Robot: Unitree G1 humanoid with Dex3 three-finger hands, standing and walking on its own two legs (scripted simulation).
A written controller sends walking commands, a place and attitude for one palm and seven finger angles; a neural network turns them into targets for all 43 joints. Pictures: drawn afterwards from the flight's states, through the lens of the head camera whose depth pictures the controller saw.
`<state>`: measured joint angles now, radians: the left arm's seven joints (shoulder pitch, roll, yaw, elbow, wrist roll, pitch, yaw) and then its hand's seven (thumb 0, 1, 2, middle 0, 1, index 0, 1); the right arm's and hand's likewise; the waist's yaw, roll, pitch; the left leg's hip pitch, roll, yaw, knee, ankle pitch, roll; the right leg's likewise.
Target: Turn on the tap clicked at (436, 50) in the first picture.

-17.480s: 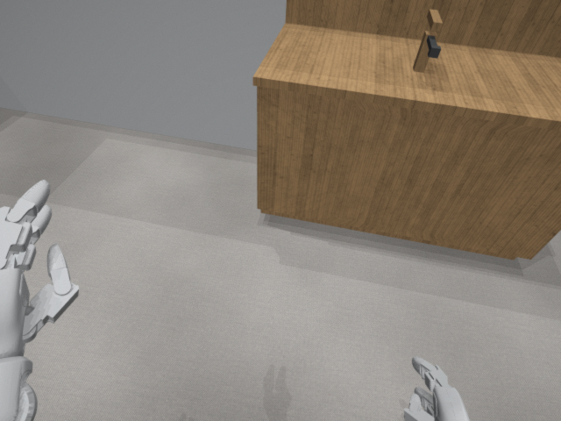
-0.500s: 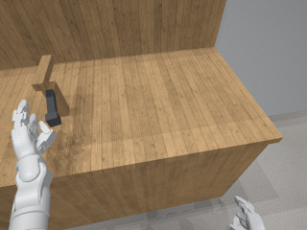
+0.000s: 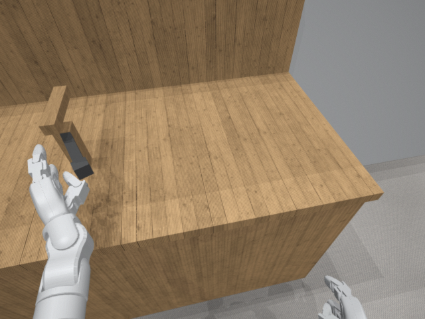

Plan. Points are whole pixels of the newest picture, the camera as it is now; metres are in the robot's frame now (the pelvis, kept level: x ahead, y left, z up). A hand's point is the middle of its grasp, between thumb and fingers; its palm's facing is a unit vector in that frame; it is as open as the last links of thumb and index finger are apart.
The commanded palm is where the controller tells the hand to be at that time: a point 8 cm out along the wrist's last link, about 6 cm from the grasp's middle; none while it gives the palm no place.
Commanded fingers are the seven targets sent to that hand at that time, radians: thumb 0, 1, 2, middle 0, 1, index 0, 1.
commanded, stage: push the lever round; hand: left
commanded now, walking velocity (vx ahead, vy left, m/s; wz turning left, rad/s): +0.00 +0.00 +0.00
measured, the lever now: (82, 168) +0.35 +0.29 +0.10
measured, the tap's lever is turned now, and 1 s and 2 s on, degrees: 24 56 81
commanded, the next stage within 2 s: lift the hand up off the lever in 1.78 s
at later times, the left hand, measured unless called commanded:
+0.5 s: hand (106, 175) +0.34 +0.23 +0.10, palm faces +0.71 -0.71 -0.04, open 7.7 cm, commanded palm +0.30 +0.25 +0.09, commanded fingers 0.00 0.90 0.90 -0.15 -0.15 -0.15 -0.15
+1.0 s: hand (124, 159) +0.39 +0.22 +0.09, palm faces +0.78 -0.62 -0.07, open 7.6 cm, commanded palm +0.33 +0.23 +0.09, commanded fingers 0.00 0.90 0.90 -0.15 -0.15 -0.15 -0.15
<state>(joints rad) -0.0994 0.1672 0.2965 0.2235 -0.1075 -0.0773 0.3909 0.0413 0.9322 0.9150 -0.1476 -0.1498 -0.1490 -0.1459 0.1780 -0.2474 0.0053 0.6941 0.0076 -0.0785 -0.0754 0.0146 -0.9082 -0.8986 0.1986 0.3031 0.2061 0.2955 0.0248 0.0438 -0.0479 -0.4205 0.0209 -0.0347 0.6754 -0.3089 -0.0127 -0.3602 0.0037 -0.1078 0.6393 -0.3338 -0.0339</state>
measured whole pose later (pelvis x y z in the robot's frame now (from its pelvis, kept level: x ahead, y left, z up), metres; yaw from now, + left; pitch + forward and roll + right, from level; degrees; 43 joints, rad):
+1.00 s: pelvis +0.01 +0.00 +0.00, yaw +0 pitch +5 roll -1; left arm -0.38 0.01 0.23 0.42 0.03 0.02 0.78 0.01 0.94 0.93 -0.15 -0.15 -0.15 -0.15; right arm 0.15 -0.22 -0.03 0.76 -0.04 0.02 -0.02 0.01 -0.91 -0.90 0.20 0.30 0.21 0.30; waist 0.01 0.04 -0.07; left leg -0.44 0.02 -0.03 0.66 -0.31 -0.02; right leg -0.38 0.01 -0.10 0.62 -0.33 -0.04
